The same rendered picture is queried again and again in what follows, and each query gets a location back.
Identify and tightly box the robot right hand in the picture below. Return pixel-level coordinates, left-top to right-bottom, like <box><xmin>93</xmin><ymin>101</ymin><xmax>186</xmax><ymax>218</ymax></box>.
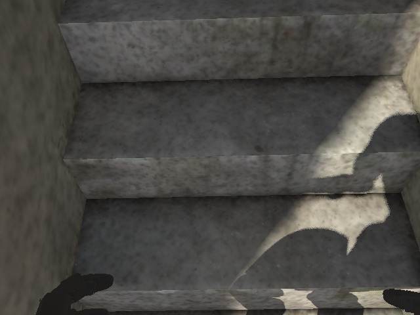
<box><xmin>383</xmin><ymin>289</ymin><xmax>420</xmax><ymax>315</ymax></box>

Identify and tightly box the robot left hand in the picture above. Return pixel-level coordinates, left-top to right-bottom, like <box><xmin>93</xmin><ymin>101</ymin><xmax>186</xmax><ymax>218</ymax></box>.
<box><xmin>36</xmin><ymin>273</ymin><xmax>114</xmax><ymax>315</ymax></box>

